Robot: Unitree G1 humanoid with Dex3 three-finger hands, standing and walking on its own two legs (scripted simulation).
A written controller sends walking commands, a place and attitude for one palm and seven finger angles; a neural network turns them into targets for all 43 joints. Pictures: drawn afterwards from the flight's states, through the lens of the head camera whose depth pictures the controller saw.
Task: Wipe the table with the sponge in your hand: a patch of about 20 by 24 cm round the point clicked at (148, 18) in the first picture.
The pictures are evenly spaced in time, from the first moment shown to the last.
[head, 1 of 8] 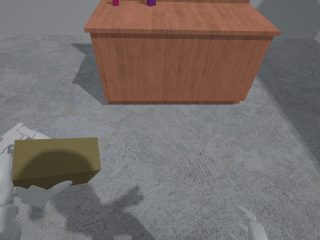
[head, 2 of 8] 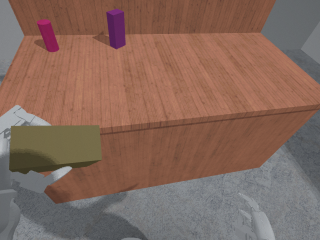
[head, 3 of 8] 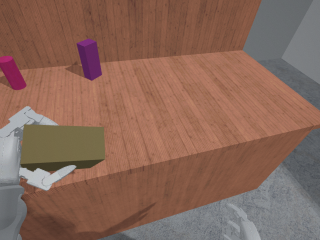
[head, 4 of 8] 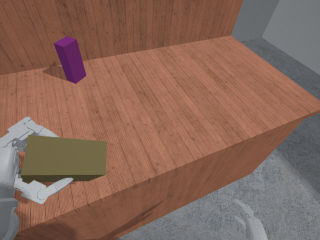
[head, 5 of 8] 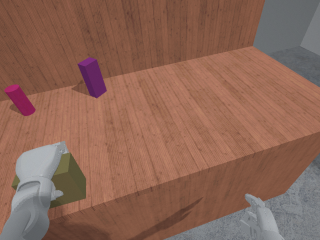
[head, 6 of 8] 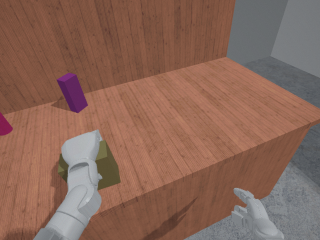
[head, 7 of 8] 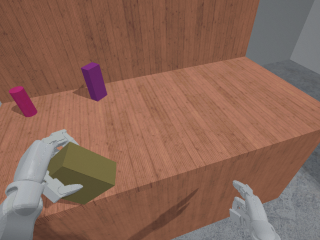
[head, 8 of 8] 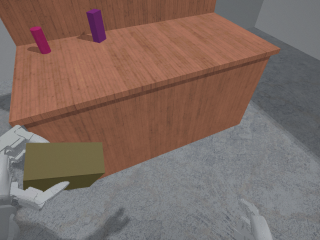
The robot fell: no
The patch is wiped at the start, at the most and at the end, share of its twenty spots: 0.00 0.90 0.90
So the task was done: yes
